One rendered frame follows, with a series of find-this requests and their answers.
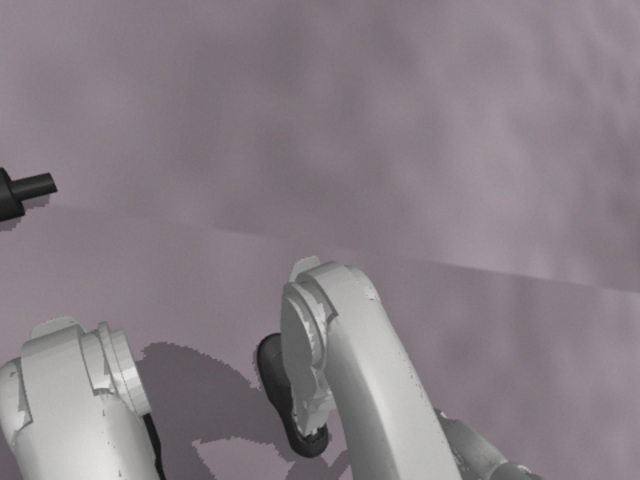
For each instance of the right robot foot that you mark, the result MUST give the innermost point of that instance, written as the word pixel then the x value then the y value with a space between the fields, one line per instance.
pixel 278 390

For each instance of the right robot arm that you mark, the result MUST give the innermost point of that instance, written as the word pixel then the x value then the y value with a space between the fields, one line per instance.
pixel 514 471

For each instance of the bottle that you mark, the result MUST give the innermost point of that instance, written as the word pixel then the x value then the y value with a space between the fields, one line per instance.
pixel 13 192

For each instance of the left robot foot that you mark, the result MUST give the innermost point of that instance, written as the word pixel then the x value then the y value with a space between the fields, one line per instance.
pixel 155 443

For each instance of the right robot hand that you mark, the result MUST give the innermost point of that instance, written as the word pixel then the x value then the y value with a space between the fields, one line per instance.
pixel 478 457

